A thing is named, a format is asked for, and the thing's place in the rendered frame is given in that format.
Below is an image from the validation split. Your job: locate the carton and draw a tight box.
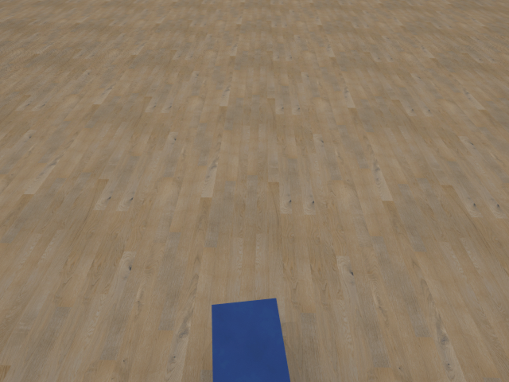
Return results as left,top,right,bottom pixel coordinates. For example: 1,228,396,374
212,298,290,382

